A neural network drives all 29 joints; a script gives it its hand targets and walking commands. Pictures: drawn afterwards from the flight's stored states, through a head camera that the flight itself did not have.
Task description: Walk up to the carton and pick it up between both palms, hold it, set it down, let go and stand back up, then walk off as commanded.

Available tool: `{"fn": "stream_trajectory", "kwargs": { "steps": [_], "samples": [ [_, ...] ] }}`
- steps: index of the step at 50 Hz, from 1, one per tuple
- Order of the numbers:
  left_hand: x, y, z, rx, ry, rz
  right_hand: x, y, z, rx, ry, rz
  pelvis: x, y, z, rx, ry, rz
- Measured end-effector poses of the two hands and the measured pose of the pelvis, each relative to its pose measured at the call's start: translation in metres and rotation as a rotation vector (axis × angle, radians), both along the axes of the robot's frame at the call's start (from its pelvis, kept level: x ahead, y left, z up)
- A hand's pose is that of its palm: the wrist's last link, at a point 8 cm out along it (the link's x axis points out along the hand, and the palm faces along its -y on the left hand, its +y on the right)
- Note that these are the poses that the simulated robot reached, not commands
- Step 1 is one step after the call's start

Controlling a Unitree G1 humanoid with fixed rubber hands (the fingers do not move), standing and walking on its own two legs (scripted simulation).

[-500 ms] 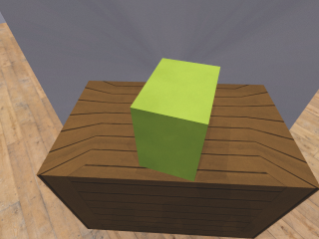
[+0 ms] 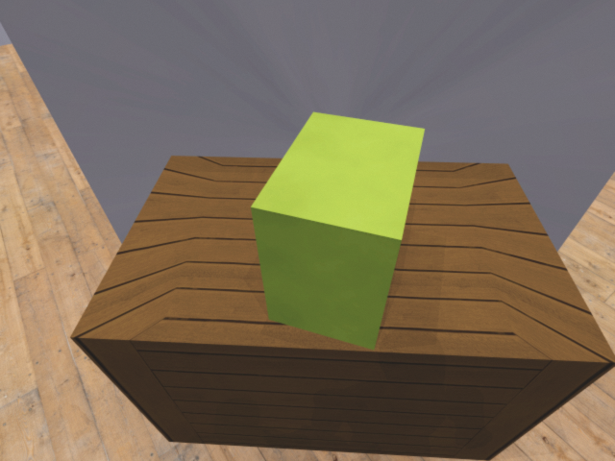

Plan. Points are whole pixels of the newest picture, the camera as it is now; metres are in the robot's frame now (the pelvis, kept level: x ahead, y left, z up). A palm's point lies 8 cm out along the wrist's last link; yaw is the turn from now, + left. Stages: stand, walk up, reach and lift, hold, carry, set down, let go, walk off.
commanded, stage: stand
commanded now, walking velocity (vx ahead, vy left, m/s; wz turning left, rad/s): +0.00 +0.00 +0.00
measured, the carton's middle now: (343, 228) +0.51 -0.05 +0.01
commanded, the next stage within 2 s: walk off in 0.50 s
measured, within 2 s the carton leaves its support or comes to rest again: neither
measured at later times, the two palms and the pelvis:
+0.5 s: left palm out of the picture +0.05 +0.27 -0.13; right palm out of the picture +0.08 -0.29 -0.10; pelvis +0.00 +0.00 +0.00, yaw +0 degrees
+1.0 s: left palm out of the picture +0.06 +0.29 -0.13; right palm out of the picture +0.02 -0.30 -0.11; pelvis -0.04 +0.00 -0.01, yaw -1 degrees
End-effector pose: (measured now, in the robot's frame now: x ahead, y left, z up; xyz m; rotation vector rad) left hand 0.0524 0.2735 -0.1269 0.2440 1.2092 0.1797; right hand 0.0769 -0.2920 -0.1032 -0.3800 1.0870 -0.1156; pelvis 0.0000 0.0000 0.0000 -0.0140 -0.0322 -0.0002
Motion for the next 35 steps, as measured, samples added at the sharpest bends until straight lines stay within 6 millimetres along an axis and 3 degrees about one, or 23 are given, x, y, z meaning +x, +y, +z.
{"fn": "stream_trajectory", "kwargs": {
  "steps": [35],
  "samples": [
    [0.0027,0.0004,0.0002,0.001,-0.002,0.002,-0.0028,-0.0006,-0.0012,0.000,0.012,-0.005,-0.0007,-0.0001,0.0000,0.000,-0.001,0.000]
  ]
}}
